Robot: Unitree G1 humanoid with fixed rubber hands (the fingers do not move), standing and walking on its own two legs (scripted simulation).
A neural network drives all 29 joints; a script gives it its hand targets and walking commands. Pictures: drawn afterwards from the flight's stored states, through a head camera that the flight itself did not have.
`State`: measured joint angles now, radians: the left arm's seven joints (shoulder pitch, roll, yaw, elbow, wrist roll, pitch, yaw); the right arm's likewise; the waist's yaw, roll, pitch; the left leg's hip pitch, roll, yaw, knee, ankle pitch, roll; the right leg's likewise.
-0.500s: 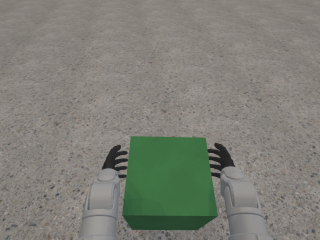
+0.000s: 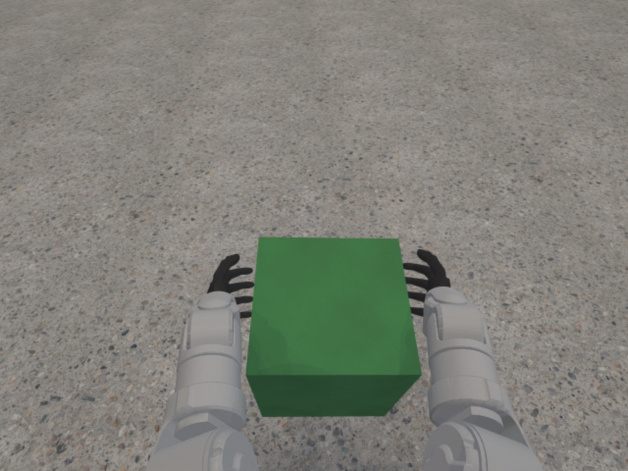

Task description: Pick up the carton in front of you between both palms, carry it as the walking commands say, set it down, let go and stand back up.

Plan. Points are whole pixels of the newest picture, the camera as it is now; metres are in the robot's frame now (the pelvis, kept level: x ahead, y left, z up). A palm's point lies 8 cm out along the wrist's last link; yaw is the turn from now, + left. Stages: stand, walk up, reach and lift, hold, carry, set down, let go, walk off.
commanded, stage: set down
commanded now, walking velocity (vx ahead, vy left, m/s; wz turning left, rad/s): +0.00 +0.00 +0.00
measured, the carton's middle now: (326, 333) +0.35 +0.00 -0.08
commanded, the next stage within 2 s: none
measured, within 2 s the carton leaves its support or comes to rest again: neither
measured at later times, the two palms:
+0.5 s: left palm (258, 338) +0.40 +0.12 -0.19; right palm (413, 349) +0.37 -0.17 -0.19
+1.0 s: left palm (276, 351) +0.45 +0.11 -0.33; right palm (408, 366) +0.39 -0.18 -0.32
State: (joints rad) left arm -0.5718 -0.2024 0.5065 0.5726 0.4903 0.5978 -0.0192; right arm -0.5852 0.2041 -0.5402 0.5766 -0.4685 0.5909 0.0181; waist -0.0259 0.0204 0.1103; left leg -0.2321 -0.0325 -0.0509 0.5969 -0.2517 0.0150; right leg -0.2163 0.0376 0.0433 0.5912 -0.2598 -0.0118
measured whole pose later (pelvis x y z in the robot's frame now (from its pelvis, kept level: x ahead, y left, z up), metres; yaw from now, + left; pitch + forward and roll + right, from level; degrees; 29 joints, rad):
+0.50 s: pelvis -0.02 +0.00 -0.12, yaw +0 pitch +36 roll -1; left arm -0.72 -0.09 0.36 0.60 0.26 0.22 0.11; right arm -0.62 0.19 -0.47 0.46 -0.20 0.19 -0.08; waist -0.05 0.02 -0.14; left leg -1.44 -0.08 -0.09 1.19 -0.38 -0.02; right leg -1.42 0.08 0.06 1.19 -0.40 0.01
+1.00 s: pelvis -0.05 +0.01 -0.24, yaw -1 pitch +44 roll -2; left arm -1.05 0.02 0.38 0.84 0.26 0.28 0.14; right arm -0.92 0.11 -0.56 0.60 -0.26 0.29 -0.09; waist -0.09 0.05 -0.17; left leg -1.96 -0.13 -0.07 1.66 -0.47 -0.02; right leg -1.93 0.10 0.06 1.66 -0.50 0.05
